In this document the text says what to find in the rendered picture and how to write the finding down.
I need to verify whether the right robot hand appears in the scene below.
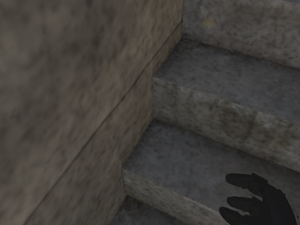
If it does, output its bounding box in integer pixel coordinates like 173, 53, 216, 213
219, 172, 299, 225

